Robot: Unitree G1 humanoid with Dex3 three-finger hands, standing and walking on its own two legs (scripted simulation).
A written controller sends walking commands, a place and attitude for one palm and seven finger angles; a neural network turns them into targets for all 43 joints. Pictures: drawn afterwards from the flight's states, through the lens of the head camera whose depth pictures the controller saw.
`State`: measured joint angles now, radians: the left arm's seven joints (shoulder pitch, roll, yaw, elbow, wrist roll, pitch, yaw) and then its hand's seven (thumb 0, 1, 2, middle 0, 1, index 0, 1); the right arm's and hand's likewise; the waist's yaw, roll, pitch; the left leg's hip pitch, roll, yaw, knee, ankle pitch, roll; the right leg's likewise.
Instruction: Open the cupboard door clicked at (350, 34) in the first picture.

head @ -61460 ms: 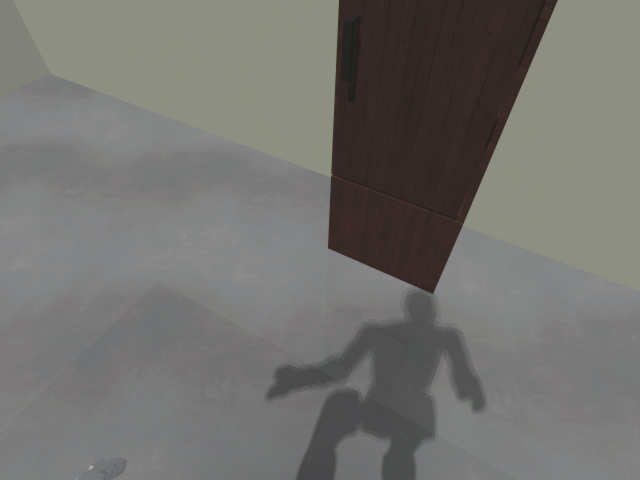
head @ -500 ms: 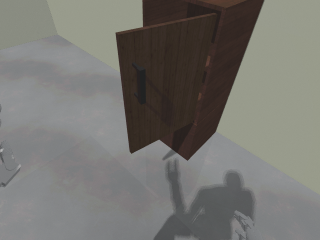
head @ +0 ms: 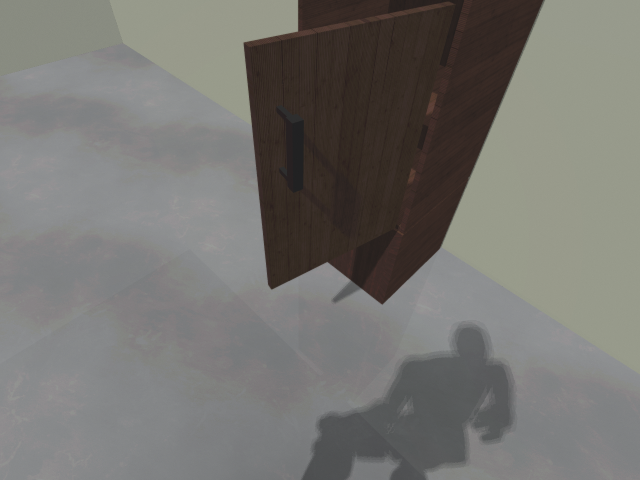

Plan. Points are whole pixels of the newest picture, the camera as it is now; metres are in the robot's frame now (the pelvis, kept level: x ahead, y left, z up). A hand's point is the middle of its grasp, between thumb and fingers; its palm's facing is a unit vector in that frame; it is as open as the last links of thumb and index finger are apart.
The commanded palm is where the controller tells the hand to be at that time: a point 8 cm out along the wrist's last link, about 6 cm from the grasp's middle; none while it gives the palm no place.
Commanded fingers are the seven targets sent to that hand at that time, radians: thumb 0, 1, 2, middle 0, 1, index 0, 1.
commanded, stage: let the arm hang, fingers relaxed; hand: left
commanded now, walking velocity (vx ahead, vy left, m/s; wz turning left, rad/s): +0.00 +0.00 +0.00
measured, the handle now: (288, 149) +0.61 +0.08 +0.08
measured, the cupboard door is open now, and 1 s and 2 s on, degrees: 78 78 78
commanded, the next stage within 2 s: look to check the result in 0.82 s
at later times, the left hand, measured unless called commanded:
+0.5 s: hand out of the picture -0.07 +0.17 -0.16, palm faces +0.06 -0.97 -0.22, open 7.4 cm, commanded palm none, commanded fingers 0.00 0.90 0.90 -0.20 -0.30 -0.20 -0.30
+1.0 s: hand out of the picture +0.00 +0.15 -0.17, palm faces +0.05 -0.98 -0.19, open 7.4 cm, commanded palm none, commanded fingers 0.00 0.90 0.90 -0.20 -0.30 -0.20 -0.30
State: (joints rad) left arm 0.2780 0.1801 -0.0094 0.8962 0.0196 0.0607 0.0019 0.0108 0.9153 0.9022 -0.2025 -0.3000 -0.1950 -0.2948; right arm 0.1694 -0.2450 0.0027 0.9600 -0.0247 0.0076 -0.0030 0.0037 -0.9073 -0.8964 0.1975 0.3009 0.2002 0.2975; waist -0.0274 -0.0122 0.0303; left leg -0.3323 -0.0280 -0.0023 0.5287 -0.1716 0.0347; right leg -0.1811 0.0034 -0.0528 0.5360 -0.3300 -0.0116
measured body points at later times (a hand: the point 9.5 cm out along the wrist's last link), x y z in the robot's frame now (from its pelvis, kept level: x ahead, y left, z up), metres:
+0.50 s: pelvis +0.00 +0.00 +0.01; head +0.00 -0.01 +0.46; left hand -0.07 +0.22 -0.15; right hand -0.02 -0.20 -0.16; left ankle +0.07 +0.09 -0.73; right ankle -0.02 -0.11 -0.73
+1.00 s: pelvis +0.01 -0.02 +0.01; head +0.02 -0.02 +0.46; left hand -0.01 +0.20 -0.15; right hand +0.00 -0.23 -0.16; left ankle +0.07 +0.09 -0.73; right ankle -0.02 -0.11 -0.73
